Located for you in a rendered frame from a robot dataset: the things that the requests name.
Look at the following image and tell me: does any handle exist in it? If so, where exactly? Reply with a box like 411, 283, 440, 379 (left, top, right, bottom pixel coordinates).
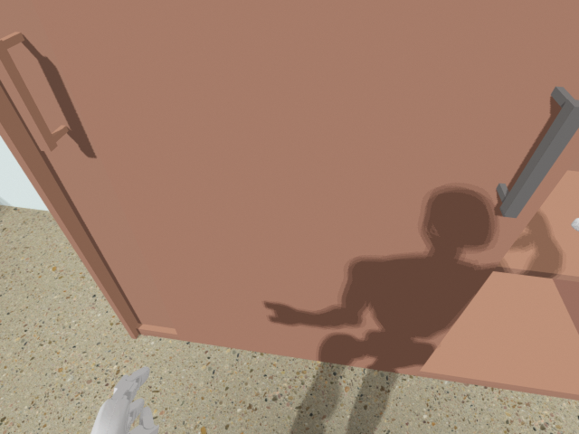
496, 87, 579, 218
0, 40, 57, 152

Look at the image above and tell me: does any left robot hand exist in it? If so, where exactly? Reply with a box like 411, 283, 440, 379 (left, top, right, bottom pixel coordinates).
91, 366, 159, 434

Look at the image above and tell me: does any wardrobe door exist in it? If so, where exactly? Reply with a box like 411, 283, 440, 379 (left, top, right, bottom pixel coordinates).
32, 0, 579, 375
0, 0, 175, 328

